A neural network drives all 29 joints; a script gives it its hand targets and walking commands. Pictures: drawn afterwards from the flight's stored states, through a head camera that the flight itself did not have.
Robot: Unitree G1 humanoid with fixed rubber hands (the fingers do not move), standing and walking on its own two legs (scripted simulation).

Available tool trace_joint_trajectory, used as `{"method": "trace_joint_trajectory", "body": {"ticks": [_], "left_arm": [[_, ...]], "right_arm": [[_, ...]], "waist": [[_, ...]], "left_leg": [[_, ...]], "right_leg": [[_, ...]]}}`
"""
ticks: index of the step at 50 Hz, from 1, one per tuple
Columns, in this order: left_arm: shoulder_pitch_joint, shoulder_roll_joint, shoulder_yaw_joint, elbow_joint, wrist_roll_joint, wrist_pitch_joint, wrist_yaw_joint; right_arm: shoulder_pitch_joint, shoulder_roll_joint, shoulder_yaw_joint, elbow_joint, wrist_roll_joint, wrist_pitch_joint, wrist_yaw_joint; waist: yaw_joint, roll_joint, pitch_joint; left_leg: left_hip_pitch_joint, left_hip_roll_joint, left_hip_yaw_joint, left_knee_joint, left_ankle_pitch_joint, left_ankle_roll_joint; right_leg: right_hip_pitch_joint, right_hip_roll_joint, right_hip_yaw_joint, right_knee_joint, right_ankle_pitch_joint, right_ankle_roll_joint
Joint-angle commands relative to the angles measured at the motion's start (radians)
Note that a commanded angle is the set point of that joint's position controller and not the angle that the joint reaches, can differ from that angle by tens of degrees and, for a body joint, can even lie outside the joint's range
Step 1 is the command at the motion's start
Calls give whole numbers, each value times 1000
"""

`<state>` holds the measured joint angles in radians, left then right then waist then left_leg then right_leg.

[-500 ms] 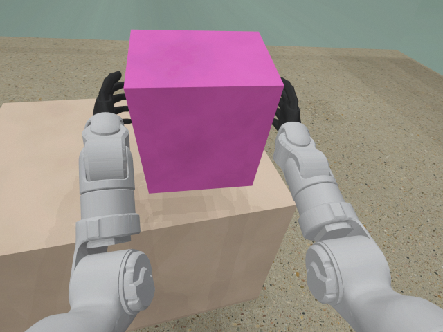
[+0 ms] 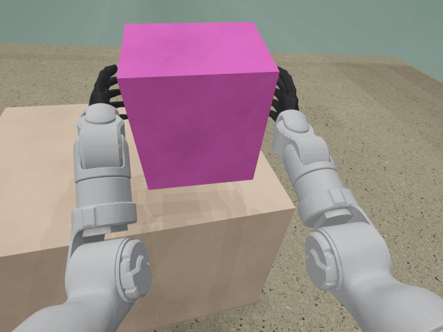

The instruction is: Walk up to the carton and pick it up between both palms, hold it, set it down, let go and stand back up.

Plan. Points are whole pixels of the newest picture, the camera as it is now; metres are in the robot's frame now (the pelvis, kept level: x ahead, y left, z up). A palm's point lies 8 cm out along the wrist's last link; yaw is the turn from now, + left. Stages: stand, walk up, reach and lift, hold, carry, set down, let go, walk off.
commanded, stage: hold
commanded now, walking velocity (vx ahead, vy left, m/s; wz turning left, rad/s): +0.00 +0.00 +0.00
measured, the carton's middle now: (197, 111) +0.45 +0.00 +0.21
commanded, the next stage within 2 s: none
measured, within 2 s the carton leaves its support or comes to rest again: neither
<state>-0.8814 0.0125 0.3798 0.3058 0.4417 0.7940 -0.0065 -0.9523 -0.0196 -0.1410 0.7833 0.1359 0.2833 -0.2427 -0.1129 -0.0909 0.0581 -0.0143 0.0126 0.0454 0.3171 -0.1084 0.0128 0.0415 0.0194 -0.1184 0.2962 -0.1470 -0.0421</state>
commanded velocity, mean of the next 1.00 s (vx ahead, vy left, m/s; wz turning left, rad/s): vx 0.00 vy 0.00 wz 0.00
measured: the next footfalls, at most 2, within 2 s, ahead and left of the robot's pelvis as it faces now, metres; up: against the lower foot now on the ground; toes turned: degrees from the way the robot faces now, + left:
none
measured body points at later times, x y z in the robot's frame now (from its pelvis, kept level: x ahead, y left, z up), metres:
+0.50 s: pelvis +0.00 +0.00 +0.00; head -0.07 +0.03 +0.44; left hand +0.38 +0.16 +0.28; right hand +0.38 -0.14 +0.27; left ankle +0.06 +0.11 -0.75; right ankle +0.03 -0.09 -0.75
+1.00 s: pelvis +0.00 -0.01 +0.00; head -0.07 +0.02 +0.44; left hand +0.38 +0.16 +0.28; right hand +0.38 -0.15 +0.28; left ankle +0.06 +0.11 -0.75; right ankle +0.03 -0.09 -0.75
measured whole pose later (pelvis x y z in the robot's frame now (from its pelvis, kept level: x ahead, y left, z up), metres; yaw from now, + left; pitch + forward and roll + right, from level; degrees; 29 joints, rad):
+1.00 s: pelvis +0.00 -0.01 +0.00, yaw +0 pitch -11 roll +0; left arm -0.89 0.02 0.38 0.19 0.44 0.93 -0.05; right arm -0.98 -0.06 -0.06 0.67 0.22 0.49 -0.29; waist -0.11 -0.07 0.00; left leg -0.03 0.02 0.04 0.33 -0.11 0.00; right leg 0.03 0.03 -0.12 0.30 -0.15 -0.05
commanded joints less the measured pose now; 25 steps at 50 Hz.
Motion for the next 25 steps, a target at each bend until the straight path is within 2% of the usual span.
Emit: {"method": "trace_joint_trajectory", "body": {"ticks": [1,3,5,6,7,8,11,13,14,16,18,22,23,25], "left_arm": [[-728,-486,-406,-164,-217,-83,-170],[-707,-477,-385,-122,-200,-66,-177],[-737,-474,-388,-150,-198,-62,-182],[-750,-484,-409,-205,-215,-64,-178],[-730,-480,-415,-214,-216,-57,-174],[-726,-481,-420,-228,-219,-51,-170],[-726,-480,-423,-224,-219,-33,-171],[-723,-483,-423,-239,-219,-26,-172],[-724,-468,-408,-204,-211,-19,-178],[-713,-472,-397,-206,-200,-8,-183],[-713,-466,-392,-195,-206,-1,-189],[-716,-476,-406,-207,-216,21,-196],[-708,-475,-393,-182,-208,29,-200],[-716,-475,-385,-195,-210,34,-208]], "right_arm": [[-796,477,297,-359,96,-49,157],[-775,453,287,-323,87,-27,148],[-766,454,271,-315,87,-18,153],[-770,455,278,-339,103,-19,158],[-759,451,298,-350,116,-14,159],[-757,450,307,-352,124,-8,158],[-778,463,319,-380,133,9,152],[-772,459,320,-384,140,18,149],[-779,447,315,-368,137,26,149],[-804,458,327,-395,142,31,148],[-814,465,328,-412,148,39,143],[-812,450,325,-418,161,67,135],[-815,448,324,-411,154,75,134],[-804,447,316,-407,158,87,132]], "waist": [[-20,131,-561],[-26,127,-489],[-23,145,-475],[-31,166,-509],[-20,168,-519],[-24,156,-527],[-19,133,-505],[-20,152,-493],[-16,144,-474],[-5,133,-480],[0,111,-495],[-18,138,-474],[-13,120,-444],[-10,126,-437]], "left_leg": [[209,-39,-6,13,207,2],[193,-37,-4,0,154,-4],[153,-38,-2,-19,108,-2],[170,-31,-7,-13,136,-10],[176,-32,-6,-3,178,-12],[192,-32,-10,3,190,-15],[163,-33,-3,-13,152,-7],[165,-33,-7,-10,165,-10],[156,-34,1,-16,123,-3],[130,-35,3,-30,108,5],[121,-40,8,-28,110,12],[124,-35,4,-27,92,-2],[116,-34,1,-37,73,4],[88,-35,7,-43,63,2]], "right_leg": [[49,21,24,-36,172,95],[29,22,21,-51,113,92],[19,20,21,-50,60,86],[28,27,18,-42,73,81],[38,25,21,-40,108,79],[45,30,18,-38,121,81],[38,27,23,-43,91,88],[43,26,27,-40,106,83],[42,20,29,-47,75,89],[57,25,30,-48,63,90],[60,22,33,-46,89,94],[47,26,34,-51,49,88],[35,27,33,-56,36,88],[46,24,33,-55,27,90]]}}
